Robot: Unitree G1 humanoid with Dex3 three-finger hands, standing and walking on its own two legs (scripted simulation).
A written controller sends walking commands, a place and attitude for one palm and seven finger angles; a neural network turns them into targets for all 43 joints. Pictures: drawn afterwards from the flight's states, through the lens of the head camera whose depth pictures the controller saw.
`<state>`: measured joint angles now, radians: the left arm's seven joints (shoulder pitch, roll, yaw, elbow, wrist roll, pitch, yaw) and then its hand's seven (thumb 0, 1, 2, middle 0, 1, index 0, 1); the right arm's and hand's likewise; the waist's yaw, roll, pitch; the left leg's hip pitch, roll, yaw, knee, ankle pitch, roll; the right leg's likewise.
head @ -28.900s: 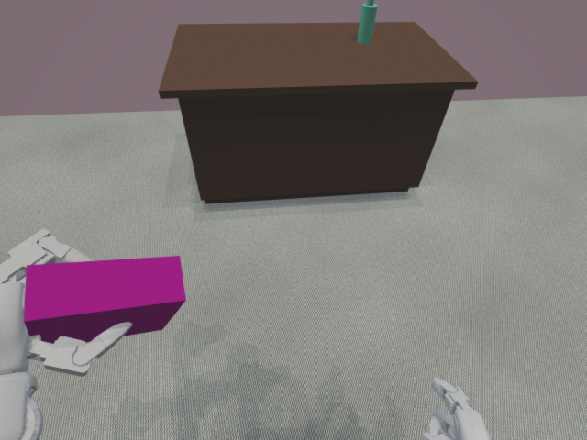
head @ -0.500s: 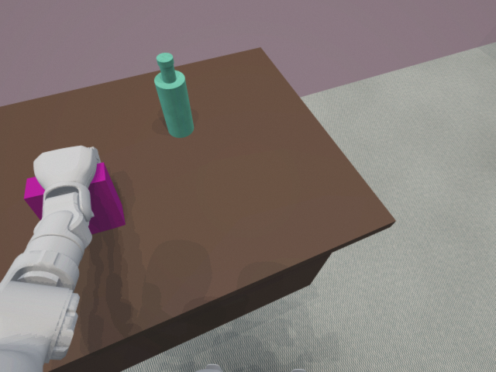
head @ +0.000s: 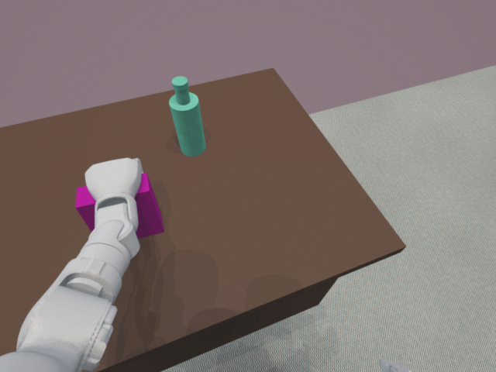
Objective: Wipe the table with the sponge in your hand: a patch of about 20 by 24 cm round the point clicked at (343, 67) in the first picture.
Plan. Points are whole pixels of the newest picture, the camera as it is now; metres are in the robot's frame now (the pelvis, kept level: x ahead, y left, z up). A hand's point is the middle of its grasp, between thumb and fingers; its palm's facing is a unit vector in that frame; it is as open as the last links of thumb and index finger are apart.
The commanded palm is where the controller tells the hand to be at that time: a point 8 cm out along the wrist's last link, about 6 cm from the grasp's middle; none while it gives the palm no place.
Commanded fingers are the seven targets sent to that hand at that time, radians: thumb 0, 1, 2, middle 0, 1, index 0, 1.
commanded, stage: wipe back along the middle lane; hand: left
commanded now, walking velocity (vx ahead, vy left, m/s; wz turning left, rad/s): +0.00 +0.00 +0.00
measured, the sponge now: (127, 218) +0.39 +0.27 -0.05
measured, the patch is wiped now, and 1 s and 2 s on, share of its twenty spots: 0.45 0.55 0.75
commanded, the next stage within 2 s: slide across to the third lane in 1.90 s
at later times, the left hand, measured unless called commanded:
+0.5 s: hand (142, 213) +0.37 +0.22 +0.00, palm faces -0.07 -0.01 -1.00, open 9.3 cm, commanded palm +0.34 +0.20 +0.03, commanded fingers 0.00 0.10 1.30 -1.20 -1.60 -1.20 -1.60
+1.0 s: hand (146, 231) +0.34 +0.20 +0.00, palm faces -0.06 -0.02 -1.00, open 9.3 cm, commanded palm +0.29 +0.18 +0.03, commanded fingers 0.00 0.10 1.30 -1.20 -1.60 -1.20 -1.60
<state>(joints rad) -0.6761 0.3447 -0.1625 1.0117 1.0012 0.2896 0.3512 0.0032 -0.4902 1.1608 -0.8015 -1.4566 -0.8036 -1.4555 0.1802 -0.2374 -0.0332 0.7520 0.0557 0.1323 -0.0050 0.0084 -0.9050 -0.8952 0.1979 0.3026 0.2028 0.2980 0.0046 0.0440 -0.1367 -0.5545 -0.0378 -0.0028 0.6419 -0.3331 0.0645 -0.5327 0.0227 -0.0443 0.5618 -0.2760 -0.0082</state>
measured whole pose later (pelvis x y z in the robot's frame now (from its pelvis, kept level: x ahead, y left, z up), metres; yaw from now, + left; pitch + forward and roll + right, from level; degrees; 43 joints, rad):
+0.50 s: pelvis +0.00 -0.01 +0.00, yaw +0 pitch +11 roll -1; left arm -0.54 0.25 -0.21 0.88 0.99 0.40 0.39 0.00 -0.45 1.14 -0.77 -1.49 -0.77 -1.48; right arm 0.16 -0.25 -0.03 0.75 0.07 0.17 0.00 0.01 -0.91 -0.90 0.20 0.30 0.20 0.30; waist 0.02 0.04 -0.14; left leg -0.48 -0.03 0.01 0.59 -0.31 0.05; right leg -0.47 0.03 -0.03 0.54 -0.26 -0.02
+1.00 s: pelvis -0.01 -0.02 +0.00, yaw +0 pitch +9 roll -1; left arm -0.41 0.22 -0.26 0.72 0.99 0.48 0.38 0.01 -0.45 1.13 -0.76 -1.50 -0.76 -1.50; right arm 0.13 -0.24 -0.01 0.71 0.08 0.19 -0.02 0.01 -0.91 -0.90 0.20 0.30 0.20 0.30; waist 0.04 0.04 -0.14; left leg -0.44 -0.03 0.01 0.59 -0.31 0.04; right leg -0.44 0.03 -0.03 0.55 -0.27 -0.03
